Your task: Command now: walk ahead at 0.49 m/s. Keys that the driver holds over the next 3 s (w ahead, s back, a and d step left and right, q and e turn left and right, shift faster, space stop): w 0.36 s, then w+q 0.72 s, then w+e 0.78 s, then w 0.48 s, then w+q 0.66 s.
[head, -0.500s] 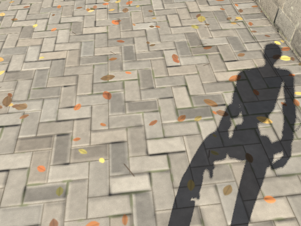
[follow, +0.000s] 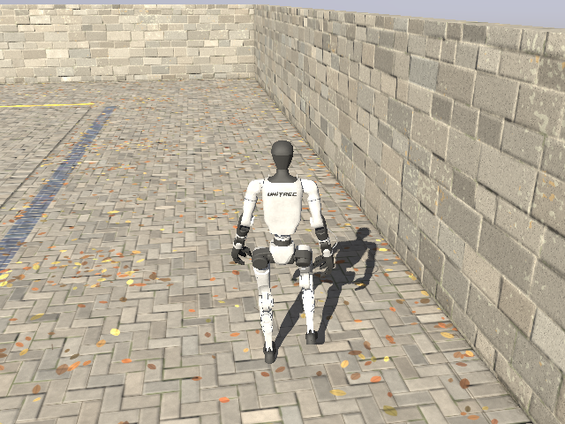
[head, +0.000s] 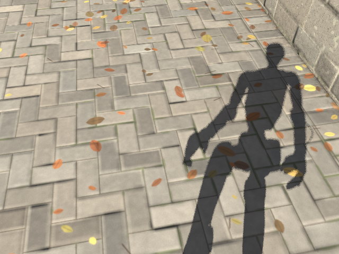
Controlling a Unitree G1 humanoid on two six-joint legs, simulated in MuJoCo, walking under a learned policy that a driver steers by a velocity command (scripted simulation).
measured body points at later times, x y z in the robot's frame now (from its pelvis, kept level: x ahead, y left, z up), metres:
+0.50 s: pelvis +0.28 -0.08 +0.00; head +0.29 -0.10 +0.45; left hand +0.33 +0.18 -0.12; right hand +0.36 -0.35 -0.14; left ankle +0.28 +0.08 -0.65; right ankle +0.30 -0.16 -0.74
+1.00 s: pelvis +0.54 +0.01 -0.01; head +0.57 +0.02 +0.43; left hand +0.55 +0.29 -0.14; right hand +0.74 -0.21 -0.13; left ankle +0.58 +0.08 -0.74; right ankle +0.47 -0.17 -0.64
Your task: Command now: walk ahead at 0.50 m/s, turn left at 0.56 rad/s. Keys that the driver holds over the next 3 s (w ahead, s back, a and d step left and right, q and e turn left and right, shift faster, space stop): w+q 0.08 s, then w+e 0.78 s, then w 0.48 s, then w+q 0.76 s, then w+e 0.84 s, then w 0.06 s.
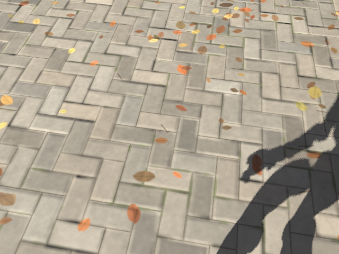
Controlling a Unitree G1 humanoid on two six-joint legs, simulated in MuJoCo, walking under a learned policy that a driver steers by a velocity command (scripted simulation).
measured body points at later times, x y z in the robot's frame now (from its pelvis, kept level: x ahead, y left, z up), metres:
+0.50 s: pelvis +0.30 -0.06 +0.00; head +0.33 -0.06 +0.44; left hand +0.47 +0.20 -0.10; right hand +0.35 -0.33 -0.13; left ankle +0.13 +0.07 -0.64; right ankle +0.37 -0.13 -0.73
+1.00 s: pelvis +0.57 -0.05 +0.00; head +0.59 -0.05 +0.45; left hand +0.70 +0.21 -0.12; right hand +0.68 -0.35 -0.07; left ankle +0.66 +0.04 -0.73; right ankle +0.41 -0.13 -0.66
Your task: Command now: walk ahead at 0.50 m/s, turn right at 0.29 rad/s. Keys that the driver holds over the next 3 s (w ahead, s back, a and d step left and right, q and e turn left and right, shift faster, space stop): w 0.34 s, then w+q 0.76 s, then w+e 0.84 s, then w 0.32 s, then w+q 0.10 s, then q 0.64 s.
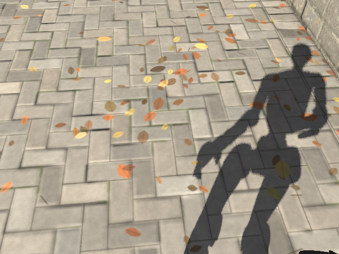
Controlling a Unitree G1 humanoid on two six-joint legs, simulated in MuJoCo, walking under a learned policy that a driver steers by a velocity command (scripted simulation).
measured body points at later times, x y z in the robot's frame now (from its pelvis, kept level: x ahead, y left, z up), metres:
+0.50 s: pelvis +0.25 -0.06 +0.00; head +0.28 -0.07 +0.45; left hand +0.46 +0.18 -0.07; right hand +0.26 -0.34 -0.13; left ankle +0.13 +0.10 -0.65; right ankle +0.31 -0.16 -0.73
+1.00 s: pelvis +0.50 +0.01 -0.02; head +0.54 +0.03 +0.43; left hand +0.47 +0.30 -0.14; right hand +0.76 -0.19 -0.10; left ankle +0.57 +0.10 -0.73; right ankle +0.34 -0.17 -0.66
